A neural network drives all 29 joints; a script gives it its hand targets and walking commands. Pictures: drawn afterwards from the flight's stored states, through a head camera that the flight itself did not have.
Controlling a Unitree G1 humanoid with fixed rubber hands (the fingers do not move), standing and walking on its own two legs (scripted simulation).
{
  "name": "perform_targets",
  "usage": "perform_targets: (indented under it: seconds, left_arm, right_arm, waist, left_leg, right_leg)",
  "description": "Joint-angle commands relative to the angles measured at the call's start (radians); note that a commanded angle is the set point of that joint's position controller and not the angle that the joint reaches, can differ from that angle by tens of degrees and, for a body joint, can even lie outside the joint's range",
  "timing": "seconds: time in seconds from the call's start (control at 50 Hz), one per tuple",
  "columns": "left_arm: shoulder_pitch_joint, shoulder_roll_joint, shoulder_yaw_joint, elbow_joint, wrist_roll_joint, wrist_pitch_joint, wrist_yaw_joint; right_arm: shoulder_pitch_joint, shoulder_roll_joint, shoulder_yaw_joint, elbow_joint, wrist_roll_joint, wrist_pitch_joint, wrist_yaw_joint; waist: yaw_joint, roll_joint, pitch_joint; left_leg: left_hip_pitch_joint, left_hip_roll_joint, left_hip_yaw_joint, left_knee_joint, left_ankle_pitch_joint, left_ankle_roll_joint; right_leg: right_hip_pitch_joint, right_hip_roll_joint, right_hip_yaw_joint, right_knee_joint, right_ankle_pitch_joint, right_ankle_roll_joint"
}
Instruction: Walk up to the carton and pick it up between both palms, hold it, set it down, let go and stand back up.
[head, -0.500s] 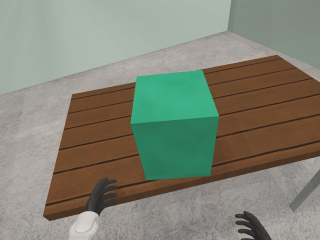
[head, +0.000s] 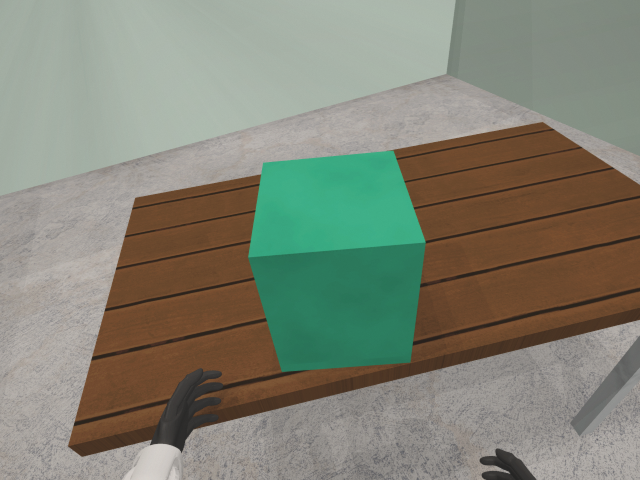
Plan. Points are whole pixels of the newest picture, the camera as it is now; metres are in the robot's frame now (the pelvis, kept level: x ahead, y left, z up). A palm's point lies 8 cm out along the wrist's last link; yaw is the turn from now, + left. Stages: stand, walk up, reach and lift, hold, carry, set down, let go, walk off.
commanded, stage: stand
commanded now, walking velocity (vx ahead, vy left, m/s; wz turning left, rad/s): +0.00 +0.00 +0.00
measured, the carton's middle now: (336, 262) +0.44 +0.01 +0.06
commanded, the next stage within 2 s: none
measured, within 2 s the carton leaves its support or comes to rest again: neither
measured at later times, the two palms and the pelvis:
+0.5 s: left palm (170, 441) +0.21 +0.22 -0.01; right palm out of the picture +0.04 -0.22 -0.14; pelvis +0.00 +0.02 -0.01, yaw -2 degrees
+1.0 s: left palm (166, 439) +0.21 +0.23 -0.01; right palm out of the picture +0.04 -0.20 -0.14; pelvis -0.01 +0.04 -0.01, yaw -3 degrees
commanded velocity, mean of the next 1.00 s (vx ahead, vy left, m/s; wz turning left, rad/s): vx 0.00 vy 0.00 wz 0.00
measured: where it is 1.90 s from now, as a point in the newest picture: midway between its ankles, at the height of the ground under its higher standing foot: outside the picture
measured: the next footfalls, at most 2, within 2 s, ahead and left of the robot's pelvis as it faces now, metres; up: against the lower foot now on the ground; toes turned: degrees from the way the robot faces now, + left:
none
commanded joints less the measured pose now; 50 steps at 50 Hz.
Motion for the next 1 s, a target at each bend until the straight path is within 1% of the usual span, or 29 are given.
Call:
perform_targets:
  seconds: [0.0,0.06,0.08,0.12,0.14,0.16,0.2,0.22,0.24,0.32,0.38,0.4,0.42,0.44,0.46,0.58,0.62,0.64,0.66,0.68,0.74,0.76,0.78,0.82,0.84,0.92,0.94,0.96,0.98]
  left_arm:
    - [0.011,0.169,0.027,0.051,0.051,-0.058,0.048]
    - [0.080,0.168,0.022,0.037,0.041,-0.062,0.050]
    - [0.069,0.162,0.018,0.031,0.042,-0.067,0.049]
    - [0.084,0.190,0.028,0.015,0.045,-0.066,0.051]
    - [0.115,0.151,0.020,0.009,0.043,-0.071,0.056]
    - [0.157,0.174,0.028,0.022,0.040,-0.069,0.059]
    - [0.153,0.150,0.021,0.011,0.036,-0.065,0.068]
    - [0.166,0.132,0.019,0.008,0.032,-0.062,0.069]
    - [0.183,0.169,0.023,0.007,0.027,-0.056,0.070]
    - [0.227,0.159,0.028,-0.003,0.036,-0.041,0.078]
    - [0.217,0.148,0.024,0.000,0.021,-0.037,0.076]
    - [0.193,0.166,0.032,-0.014,0.036,-0.032,0.078]
    - [0.218,0.156,0.031,-0.020,0.031,-0.036,0.075]
    - [0.239,0.152,0.027,0.004,0.026,-0.033,0.074]
    - [0.232,0.155,0.030,-0.001,0.029,-0.034,0.070]
    - [0.237,0.142,0.024,-0.001,0.026,-0.040,0.069]
    - [0.226,0.132,0.024,-0.005,0.026,-0.032,0.079]
    - [0.247,0.124,0.024,0.012,0.030,-0.034,0.079]
    - [0.224,0.122,0.024,0.002,0.035,-0.035,0.081]
    - [0.214,0.161,0.032,-0.007,0.037,-0.036,0.079]
    - [0.226,0.135,0.023,-0.004,0.041,-0.034,0.079]
    - [0.211,0.148,0.030,0.000,0.039,-0.034,0.076]
    - [0.227,0.162,0.037,-0.016,0.039,-0.031,0.085]
    - [0.203,0.120,0.022,-0.009,0.032,-0.031,0.086]
    - [0.246,0.143,0.032,-0.003,0.039,-0.027,0.093]
    - [0.228,0.126,0.021,-0.013,0.029,-0.029,0.084]
    - [0.219,0.146,0.027,-0.017,0.034,-0.027,0.081]
    - [0.241,0.149,0.027,-0.014,0.038,-0.028,0.080]
    - [0.218,0.154,0.031,-0.009,0.030,-0.025,0.080]
  right_arm:
    - [0.047,-0.157,-0.090,-0.019,0.014,0.015,0.011]
    - [0.018,-0.136,-0.095,0.004,0.016,0.009,0.030]
    - [0.002,-0.130,-0.102,0.019,0.014,0.002,0.030]
    - [-0.001,-0.115,-0.093,0.031,0.014,0.003,0.036]
    - [-0.012,-0.124,-0.096,0.043,0.010,0.003,0.032]
    - [0.034,-0.120,-0.095,0.058,0.015,0.005,0.040]
    - [0.062,-0.125,-0.104,0.091,0.021,0.014,0.036]
    - [0.030,-0.114,-0.097,0.080,0.023,0.015,0.034]
    - [0.043,-0.099,-0.094,0.079,0.024,0.022,0.034]
    - [0.081,-0.137,-0.111,0.113,0.007,0.022,0.034]
    - [0.073,-0.105,-0.101,0.111,0.013,0.028,0.031]
    - [0.085,-0.107,-0.098,0.115,0.018,0.030,0.033]
    - [0.077,-0.141,-0.116,0.114,0.002,0.028,0.026]
    - [0.076,-0.104,-0.104,0.122,0.009,0.027,0.031]
    - [0.052,-0.112,-0.102,0.109,0.016,0.022,0.030]
    - [0.027,-0.120,-0.106,0.118,0.013,0.023,0.028]
    - [0.016,-0.108,-0.103,0.115,0.010,0.021,0.020]
    - [0.027,-0.118,-0.107,0.122,0.009,0.019,0.025]
    - [0.038,-0.121,-0.110,0.132,0.014,0.023,0.023]
    - [0.064,-0.124,-0.112,0.136,0.012,0.027,0.027]
    - [0.035,-0.109,-0.110,0.124,0.012,0.031,0.027]
    - [0.062,-0.101,-0.104,0.143,0.023,0.034,0.023]
    - [0.051,-0.094,-0.101,0.140,0.022,0.033,0.026]
    - [0.029,-0.114,-0.106,0.121,0.019,0.033,0.027]
    - [0.040,-0.089,-0.099,0.128,0.021,0.035,0.028]
    - [0.015,-0.098,-0.099,0.117,0.013,0.028,0.030]
    - [-0.003,-0.103,-0.099,0.113,0.012,0.033,0.026]
    - [0.018,-0.110,-0.101,0.117,0.018,0.037,0.026]
    - [0.035,-0.124,-0.106,0.116,0.019,0.033,0.025]
  waist:
    - [-0.053,-0.261,0.095]
    - [-0.025,-0.211,0.003]
    - [-0.041,-0.177,-0.032]
    - [-0.028,-0.202,-0.016]
    - [-0.016,-0.144,-0.069]
    - [-0.011,-0.191,-0.049]
    - [-0.034,-0.176,-0.044]
    - [-0.016,-0.237,-0.072]
    - [-0.018,-0.290,-0.037]
    - [-0.020,-0.188,-0.004]
    - [-0.022,-0.238,0.108]
    - [-0.049,-0.204,0.108]
    - [-0.029,-0.171,0.075]
    - [-0.025,-0.200,0.073]
    - [-0.014,-0.155,0.080]
    - [-0.025,-0.154,0.048]
    - [-0.031,-0.096,0.047]
    - [-0.024,-0.181,0.047]
    - [-0.045,-0.145,0.058]
    - [-0.050,-0.214,0.044]
    - [-0.054,-0.187,0.035]
    - [-0.060,-0.234,0.043]
    - [-0.037,-0.222,-0.023]
    - [-0.047,-0.199,0.046]
    - [-0.037,-0.143,-0.007]
    - [-0.044,-0.137,0.057]
    - [-0.025,-0.189,0.029]
    - [-0.038,-0.162,0.041]
    - [-0.053,-0.226,0.008]
  left_leg:
    - [-0.120,0.067,-0.034,0.010,0.017,0.023]
    - [-0.145,0.046,-0.024,0.041,0.025,0.026]
    - [-0.145,0.049,-0.027,0.041,0.013,0.035]
    - [-0.167,0.061,-0.044,0.034,0.065,0.026]
    - [-0.161,0.061,-0.039,0.052,0.070,0.028]
    - [-0.160,0.065,-0.051,0.036,0.073,0.025]
    - [-0.157,0.059,-0.038,0.060,0.132,0.019]
    - [-0.179,0.055,-0.041,0.072,0.118,0.030]
    - [-0.179,0.050,-0.032,0.086,0.087,0.039]
    - [-0.200,0.029,-0.019,0.081,0.017,0.025]
    - [-0.269,0.044,-0.053,0.043,-0.026,0.044]
    - [-0.255,0.037,-0.048,0.035,-0.042,0.039]
    - [-0.265,0.051,-0.063,0.034,-0.061,0.049]
    - [-0.263,0.052,-0.078,0.011,-0.058,0.056]
    - [-0.266,0.065,-0.092,-0.005,-0.045,0.056]
    - [-0.271,0.076,-0.110,-0.028,-0.065,0.063]
    - [-0.280,0.069,-0.093,-0.036,-0.068,0.070]
    - [-0.271,0.078,-0.104,-0.029,-0.080,0.070]
    - [-0.274,0.060,-0.085,-0.018,-0.063,0.060]
    - [-0.244,0.047,-0.075,0.016,-0.019,0.059]
    - [-0.202,0.035,-0.045,0.044,-0.018,0.059]
    - [-0.220,0.038,-0.050,0.043,-0.013,0.054]
    - [-0.173,0.035,-0.049,0.061,0.022,0.051]
    - [-0.231,0.052,-0.081,0.016,-0.004,0.066]
    - [-0.205,0.066,-0.083,0.023,0.013,0.076]
    - [-0.253,0.051,-0.066,0.012,-0.019,0.072]
    - [-0.245,0.040,-0.070,0.012,0.001,0.077]
    - [-0.221,0.050,-0.058,0.031,-0.033,0.077]
    - [-0.228,0.059,-0.092,0.013,-0.038,0.085]
  right_leg:
    - [-0.265,-0.087,0.178,-0.167,-0.039,-0.013]
    - [-0.212,-0.095,0.201,-0.125,0.019,-0.031]
    - [-0.206,-0.103,0.199,-0.107,0.044,-0.037]
    - [-0.201,-0.089,0.167,-0.067,0.129,-0.039]
    - [-0.182,-0.088,0.172,-0.049,0.154,-0.037]
    - [-0.189,-0.083,0.142,-0.019,0.167,-0.031]
    - [-0.192,-0.069,0.124,-0.003,0.211,-0.036]
    - [-0.173,-0.064,0.116,0.012,0.232,-0.035]
    - [-0.206,-0.073,0.129,-0.019,0.236,-0.038]
    - [-0.247,-0.078,0.169,-0.046,0.033,-0.044]
    - [-0.303,-0.061,0.142,-0.067,-0.060,-0.036]
    - [-0.311,-0.072,0.156,-0.064,-0.066,-0.037]
    - [-0.297,-0.064,0.158,-0.064,-0.074,-0.022]
    - [-0.280,-0.051,0.127,-0.026,-0.032,-0.025]
    - [-0.280,-0.047,0.121,-0.017,-0.012,-0.025]
    - [-0.244,-0.033,0.092,0.024,0.050,-0.009]
    - [-0.250,-0.038,0.095,0.041,0.061,-0.003]
    - [-0.255,-0.036,0.096,0.027,0.063,-0.009]
    - [-0.242,-0.046,0.110,0.019,0.076,-0.009]
    - [-0.271,-0.052,0.119,-0.011,0.040,-0.012]
    - [-0.302,-0.062,0.137,-0.035,0.023,-0.020]
    - [-0.286,-0.054,0.126,-0.030,0.023,-0.014]
    - [-0.295,-0.053,0.119,-0.024,0.036,-0.009]
    - [-0.297,-0.038,0.109,0.022,0.082,-0.016]
    - [-0.266,-0.042,0.099,0.030,0.068,-0.013]
    - [-0.265,-0.063,0.111,0.020,0.076,-0.008]
    - [-0.266,-0.051,0.102,0.015,0.038,-0.010]
    - [-0.299,-0.060,0.117,0.007,0.056,-0.011]
    - [-0.255,-0.050,0.108,0.020,0.081,-0.009]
